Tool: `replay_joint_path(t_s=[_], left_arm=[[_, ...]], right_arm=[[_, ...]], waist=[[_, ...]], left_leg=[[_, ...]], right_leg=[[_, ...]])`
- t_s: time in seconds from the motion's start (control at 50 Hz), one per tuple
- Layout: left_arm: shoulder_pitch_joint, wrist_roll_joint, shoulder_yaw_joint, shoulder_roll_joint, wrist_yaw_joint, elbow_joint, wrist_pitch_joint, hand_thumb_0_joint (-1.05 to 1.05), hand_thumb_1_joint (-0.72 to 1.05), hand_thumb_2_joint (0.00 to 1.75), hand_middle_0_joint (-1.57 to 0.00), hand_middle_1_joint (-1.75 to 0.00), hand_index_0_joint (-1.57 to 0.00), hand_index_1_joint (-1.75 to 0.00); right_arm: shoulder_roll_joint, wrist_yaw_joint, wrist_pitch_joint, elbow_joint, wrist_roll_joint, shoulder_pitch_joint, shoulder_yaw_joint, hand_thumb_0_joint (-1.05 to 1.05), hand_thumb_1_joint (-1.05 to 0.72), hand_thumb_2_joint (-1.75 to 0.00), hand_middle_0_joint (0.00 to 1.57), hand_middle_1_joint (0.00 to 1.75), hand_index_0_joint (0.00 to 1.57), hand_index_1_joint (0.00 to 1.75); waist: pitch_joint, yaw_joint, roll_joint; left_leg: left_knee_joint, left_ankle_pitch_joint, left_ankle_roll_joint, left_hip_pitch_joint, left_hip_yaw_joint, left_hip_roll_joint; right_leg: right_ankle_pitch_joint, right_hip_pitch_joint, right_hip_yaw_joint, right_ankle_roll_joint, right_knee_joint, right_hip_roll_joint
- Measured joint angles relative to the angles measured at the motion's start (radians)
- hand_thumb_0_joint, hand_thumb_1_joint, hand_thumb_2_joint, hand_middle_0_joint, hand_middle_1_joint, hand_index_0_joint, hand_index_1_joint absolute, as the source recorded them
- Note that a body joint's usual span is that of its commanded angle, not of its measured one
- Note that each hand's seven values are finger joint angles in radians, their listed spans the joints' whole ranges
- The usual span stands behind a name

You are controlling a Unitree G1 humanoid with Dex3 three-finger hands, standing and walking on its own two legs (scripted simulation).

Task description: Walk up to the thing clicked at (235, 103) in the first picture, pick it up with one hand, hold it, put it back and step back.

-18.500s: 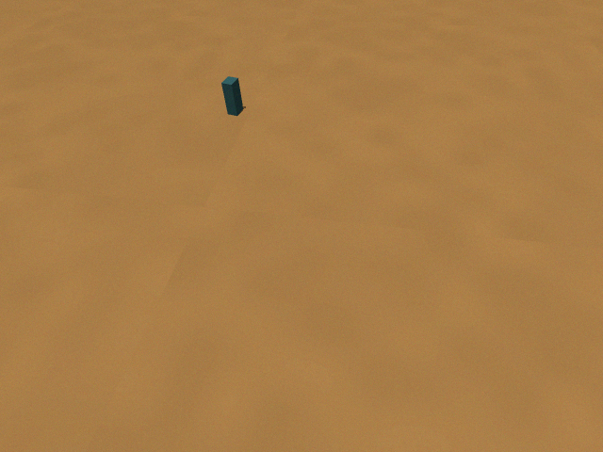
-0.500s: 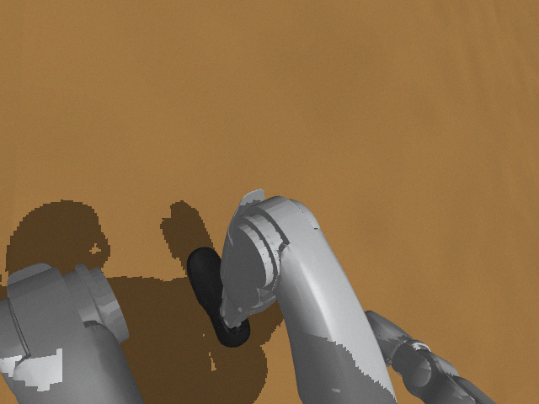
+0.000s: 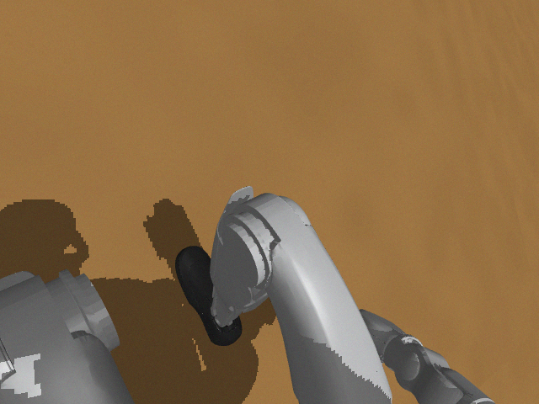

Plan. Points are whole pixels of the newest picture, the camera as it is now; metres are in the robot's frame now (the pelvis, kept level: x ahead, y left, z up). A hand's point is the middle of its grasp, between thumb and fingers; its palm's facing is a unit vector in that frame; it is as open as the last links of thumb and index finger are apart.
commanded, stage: close in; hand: left
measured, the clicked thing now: out of the picture +0.56 +0.25 -0.20
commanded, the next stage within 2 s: none
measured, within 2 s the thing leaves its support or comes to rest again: neither
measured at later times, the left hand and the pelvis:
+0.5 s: hand out of the picture +0.52 +0.24 -0.17, palm faces +0.20 -0.98 -0.04, open 17.6 cm; pelvis +0.00 +0.00 +0.00, yaw +0 degrees
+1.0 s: hand out of the picture +0.52 +0.24 -0.17, palm faces +0.23 -0.97 -0.05, open 17.5 cm; pelvis +0.00 +0.00 +0.01, yaw +0 degrees
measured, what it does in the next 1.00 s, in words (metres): stands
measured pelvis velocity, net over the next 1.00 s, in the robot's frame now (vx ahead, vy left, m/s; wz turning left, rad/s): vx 0.00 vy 0.00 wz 0.00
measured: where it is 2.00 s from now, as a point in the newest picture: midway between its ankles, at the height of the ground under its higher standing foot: (161, 364)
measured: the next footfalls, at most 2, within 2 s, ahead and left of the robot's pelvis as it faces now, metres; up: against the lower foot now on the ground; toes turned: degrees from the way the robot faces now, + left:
none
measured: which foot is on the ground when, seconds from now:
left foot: down 0.00-1.00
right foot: down 0.00-1.00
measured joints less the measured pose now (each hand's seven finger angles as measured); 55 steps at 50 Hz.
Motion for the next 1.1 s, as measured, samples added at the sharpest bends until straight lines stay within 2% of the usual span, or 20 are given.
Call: replay_joint_path(t_s=[0.14, 0.36, 0.48, 0.6, 0.98, 1.1], left_arm=[[-0.012, 0.013, -0.018, 0.007, 0.051, 0.021, -0.004, -0.01, -0.60, 0.11, -0.06, -0.13, -0.05, -0.13], [-0.042, 0.010, -0.044, -0.004, 0.076, 0.040, -0.016, -0.01, -0.61, 0.10, -0.06, -0.12, -0.04, -0.12], [-0.054, 0.028, -0.059, 0.001, 0.085, 0.038, -0.017, -0.01, -0.61, 0.11, -0.05, -0.11, -0.04, -0.12], [-0.066, 0.028, -0.054, -0.001, 0.094, 0.038, -0.002, -0.01, -0.61, 0.10, -0.05, -0.10, -0.04, -0.11], [-0.080, 0.057, -0.047, 0.005, 0.120, 0.033, 0.006, -0.01, -0.55, 0.10, -0.06, -0.08, -0.03, -0.09], [-0.080, 0.051, -0.041, 0.005, 0.127, 0.037, 0.004, -0.01, -0.51, 0.10, -0.05, -0.08, -0.03, -0.08]], right_arm=[[0.000, 0.009, 0.017, 0.007, -0.007, -0.001, 0.001, -0.01, -0.95, -0.91, 0.21, 0.29, 0.20, 0.30], [0.010, 0.019, 0.019, 0.024, -0.003, -0.003, -0.005, -0.01, -0.95, -0.91, 0.21, 0.29, 0.20, 0.30], [0.014, 0.020, 0.024, 0.030, -0.003, -0.005, -0.011, -0.01, -0.95, -0.91, 0.21, 0.29, 0.20, 0.30], [0.017, 0.022, 0.028, 0.031, 0.001, -0.002, -0.015, -0.01, -0.95, -0.91, 0.21, 0.29, 0.20, 0.30], [0.021, 0.030, 0.042, 0.020, 0.005, 0.010, -0.018, -0.01, -0.94, -0.91, 0.21, 0.29, 0.20, 0.30], [0.018, 0.031, 0.041, 0.022, 0.004, 0.009, -0.017, -0.01, -0.93, -0.91, 0.21, 0.29, 0.20, 0.30]], waist=[[0.005, -0.002, 0.007], [-0.008, -0.009, 0.010], [-0.009, -0.011, 0.013], [-0.012, -0.012, 0.014], [-0.012, -0.017, 0.016], [-0.009, -0.020, 0.020]], left_leg=[[-0.007, 0.009, -0.003, -0.005, -0.001, -0.001], [-0.016, 0.012, -0.007, -0.010, 0.001, -0.003], [-0.022, 0.009, -0.007, -0.009, 0.002, -0.003], [-0.029, 0.009, -0.004, -0.011, 0.006, -0.002], [-0.042, 0.012, -0.006, -0.012, 0.008, -0.002], [-0.044, 0.013, -0.005, -0.012, 0.010, -0.001]], right_leg=[[0.007, -0.004, 0.000, 0.001, -0.005, -0.002], [0.008, -0.011, 0.001, 0.001, -0.009, -0.004], [0.003, -0.009, 0.001, -0.002, -0.014, -0.007], [0.000, -0.009, 0.003, -0.002, -0.020, -0.008], [0.001, -0.010, 0.003, -0.009, -0.029, -0.011], [0.001, -0.012, 0.005, -0.003, -0.029, -0.011]])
